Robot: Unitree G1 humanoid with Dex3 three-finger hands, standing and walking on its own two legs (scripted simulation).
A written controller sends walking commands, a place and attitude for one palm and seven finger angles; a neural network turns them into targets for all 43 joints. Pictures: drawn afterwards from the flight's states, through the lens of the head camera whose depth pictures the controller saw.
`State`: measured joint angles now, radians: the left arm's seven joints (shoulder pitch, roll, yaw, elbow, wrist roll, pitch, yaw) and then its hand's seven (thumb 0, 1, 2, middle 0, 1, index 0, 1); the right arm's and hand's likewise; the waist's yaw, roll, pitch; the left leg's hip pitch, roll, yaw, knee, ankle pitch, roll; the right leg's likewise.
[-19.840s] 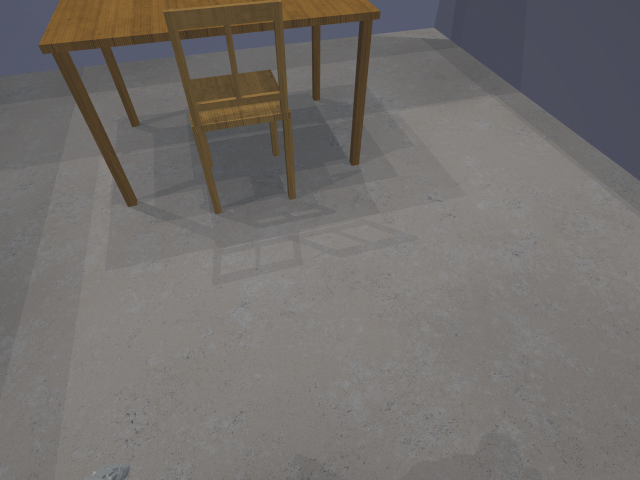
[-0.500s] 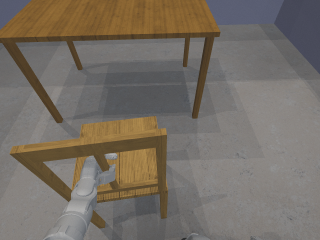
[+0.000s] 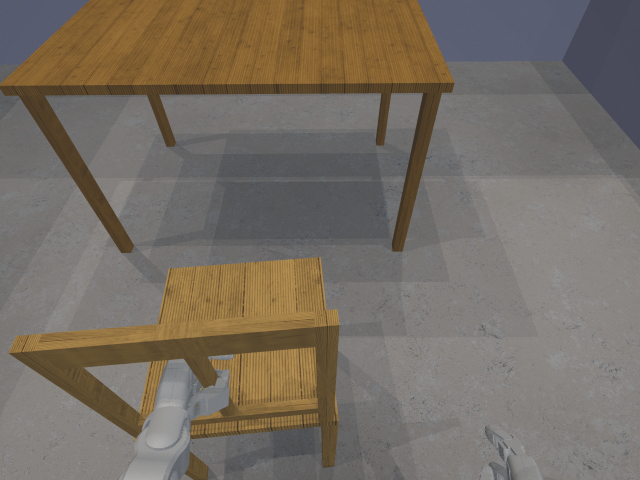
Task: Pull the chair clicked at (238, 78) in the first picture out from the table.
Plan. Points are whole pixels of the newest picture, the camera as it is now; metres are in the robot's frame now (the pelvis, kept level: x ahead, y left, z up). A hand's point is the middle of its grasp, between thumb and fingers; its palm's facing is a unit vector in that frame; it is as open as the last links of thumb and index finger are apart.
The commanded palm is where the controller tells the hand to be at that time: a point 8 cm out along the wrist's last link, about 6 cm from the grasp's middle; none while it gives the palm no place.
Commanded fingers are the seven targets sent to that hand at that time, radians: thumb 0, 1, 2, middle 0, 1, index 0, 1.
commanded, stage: stop walking, hand still on the chair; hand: left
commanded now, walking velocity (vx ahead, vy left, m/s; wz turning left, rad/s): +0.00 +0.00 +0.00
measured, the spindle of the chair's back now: (213, 385) +0.27 +0.18 -0.11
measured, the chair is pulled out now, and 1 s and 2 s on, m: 0.62 0.62 0.62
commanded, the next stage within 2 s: open the thumb and straighten the fingers in 0.10 s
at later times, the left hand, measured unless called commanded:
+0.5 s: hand (218, 384) +0.25 +0.16 -0.06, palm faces +0.08 -0.98 -0.19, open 9.5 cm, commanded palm +0.22 +0.21 -0.04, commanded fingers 0.00 -0.55 0.20 -0.35 -1.01 -0.35 -1.01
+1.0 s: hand (214, 397) +0.24 +0.16 -0.07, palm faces +0.10 -0.98 -0.20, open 17.3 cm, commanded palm +0.21 +0.21 -0.04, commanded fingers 0.00 -0.55 0.20 0.00 0.00 0.00 0.00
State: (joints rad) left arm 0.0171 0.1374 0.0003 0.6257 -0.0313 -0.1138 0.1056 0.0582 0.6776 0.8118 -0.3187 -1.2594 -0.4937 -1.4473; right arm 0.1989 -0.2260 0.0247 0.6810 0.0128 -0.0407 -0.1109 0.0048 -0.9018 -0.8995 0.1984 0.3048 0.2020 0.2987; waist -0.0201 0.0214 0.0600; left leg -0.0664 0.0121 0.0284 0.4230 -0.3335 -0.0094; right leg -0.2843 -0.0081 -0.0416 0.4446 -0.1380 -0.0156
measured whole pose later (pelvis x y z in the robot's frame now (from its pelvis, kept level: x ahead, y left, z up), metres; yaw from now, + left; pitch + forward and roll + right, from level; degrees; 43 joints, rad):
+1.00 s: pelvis +0.01 +0.00 -0.04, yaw +3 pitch +11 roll +0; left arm 0.25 0.16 -0.04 0.10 -0.06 0.17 0.08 -0.02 -0.54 0.20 -0.05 -0.12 -0.04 -0.12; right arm 0.26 -0.26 0.03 0.56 0.03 -0.16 -0.08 0.01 -0.90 -0.90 0.20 0.30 0.20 0.30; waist -0.02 0.06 -0.13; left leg -0.49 -0.01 -0.03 0.82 -0.52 0.00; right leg -0.68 -0.05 -0.08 0.81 -0.32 -0.01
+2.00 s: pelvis +0.00 +0.01 -0.06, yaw +4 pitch +13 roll -1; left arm 0.87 0.17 -0.09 -0.35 -0.08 0.04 0.04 -0.02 -0.54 0.20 -0.01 0.00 0.00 0.00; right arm 0.27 -0.21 -0.01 0.47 0.05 -0.20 -0.11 0.01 -0.90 -0.90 0.20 0.30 0.20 0.30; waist 0.00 0.05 -0.20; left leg -0.64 -0.01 -0.04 1.02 -0.61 0.01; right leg -0.81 -0.06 -0.10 0.96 -0.38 0.00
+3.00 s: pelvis +0.02 +0.00 +0.00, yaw +4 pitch -2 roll -1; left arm 0.57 0.33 0.28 -0.41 -0.05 -0.04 0.16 0.00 0.37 0.64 -0.14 -0.19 -0.13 -0.19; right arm 0.18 -0.22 0.01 0.66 0.03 -0.19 -0.10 0.01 -0.90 -0.90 0.20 0.30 0.20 0.30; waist 0.06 0.11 -0.01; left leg -0.04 0.02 -0.04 0.47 -0.38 -0.01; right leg -0.23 -0.02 -0.11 0.48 -0.20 -0.01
